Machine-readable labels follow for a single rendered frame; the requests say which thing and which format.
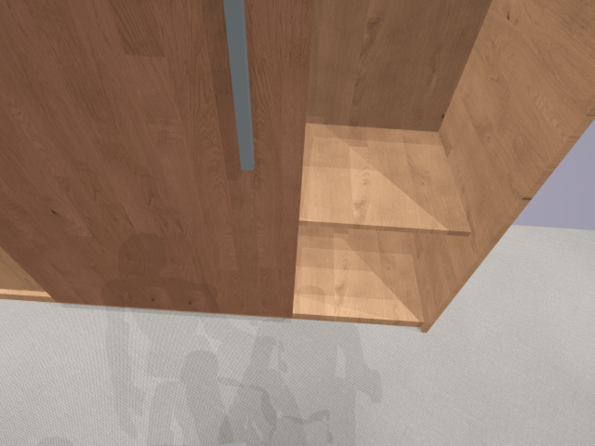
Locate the handle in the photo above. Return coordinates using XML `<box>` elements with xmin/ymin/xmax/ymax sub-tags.
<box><xmin>223</xmin><ymin>0</ymin><xmax>255</xmax><ymax>171</ymax></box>

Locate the wardrobe door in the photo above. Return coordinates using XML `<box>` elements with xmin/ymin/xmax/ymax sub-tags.
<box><xmin>0</xmin><ymin>0</ymin><xmax>314</xmax><ymax>318</ymax></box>
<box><xmin>0</xmin><ymin>246</ymin><xmax>45</xmax><ymax>292</ymax></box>

